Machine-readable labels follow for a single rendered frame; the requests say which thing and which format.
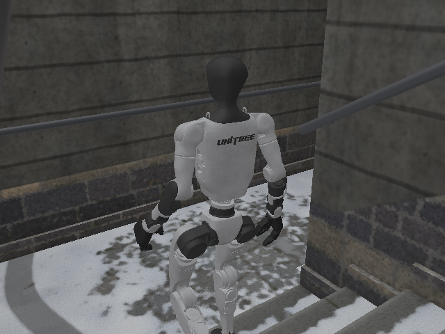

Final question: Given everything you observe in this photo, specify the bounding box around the robot left upper arm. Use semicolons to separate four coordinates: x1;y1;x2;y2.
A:
171;120;205;200

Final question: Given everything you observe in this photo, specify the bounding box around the right robot hand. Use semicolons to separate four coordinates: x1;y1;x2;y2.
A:
256;212;283;246

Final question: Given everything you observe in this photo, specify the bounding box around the robot head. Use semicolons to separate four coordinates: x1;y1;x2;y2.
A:
205;55;250;124

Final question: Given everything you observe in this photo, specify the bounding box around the left robot hand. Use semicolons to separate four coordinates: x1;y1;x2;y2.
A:
133;220;164;251

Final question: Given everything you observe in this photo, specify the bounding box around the left robot thigh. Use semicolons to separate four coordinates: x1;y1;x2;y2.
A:
169;224;211;310

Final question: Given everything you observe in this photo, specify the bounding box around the left robot forearm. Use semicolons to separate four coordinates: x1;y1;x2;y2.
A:
142;181;181;233

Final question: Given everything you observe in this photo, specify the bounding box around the robot right upper arm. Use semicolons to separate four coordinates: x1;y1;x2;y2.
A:
249;113;286;182

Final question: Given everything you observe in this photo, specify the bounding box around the right robot forearm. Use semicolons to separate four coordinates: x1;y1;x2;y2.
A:
266;169;287;218

